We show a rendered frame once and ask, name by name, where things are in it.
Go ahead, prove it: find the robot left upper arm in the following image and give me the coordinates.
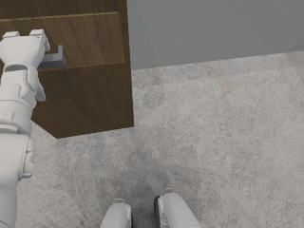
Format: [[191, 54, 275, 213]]
[[0, 133, 36, 228]]

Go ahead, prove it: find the robot left hand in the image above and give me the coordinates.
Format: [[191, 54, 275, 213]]
[[0, 29, 50, 102]]

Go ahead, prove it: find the robot right thigh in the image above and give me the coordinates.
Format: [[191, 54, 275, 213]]
[[158, 192, 202, 228]]

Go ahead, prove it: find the drawer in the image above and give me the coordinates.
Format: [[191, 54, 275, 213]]
[[0, 11, 124, 75]]

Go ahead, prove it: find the robot right foot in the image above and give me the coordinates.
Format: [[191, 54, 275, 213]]
[[154, 196, 170, 228]]

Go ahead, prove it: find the left robot forearm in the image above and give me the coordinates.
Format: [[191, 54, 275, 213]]
[[0, 61, 38, 137]]

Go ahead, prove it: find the handle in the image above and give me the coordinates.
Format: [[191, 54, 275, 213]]
[[37, 45, 66, 69]]

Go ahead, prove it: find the cabinet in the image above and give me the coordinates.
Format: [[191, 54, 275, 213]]
[[0, 0, 135, 139]]

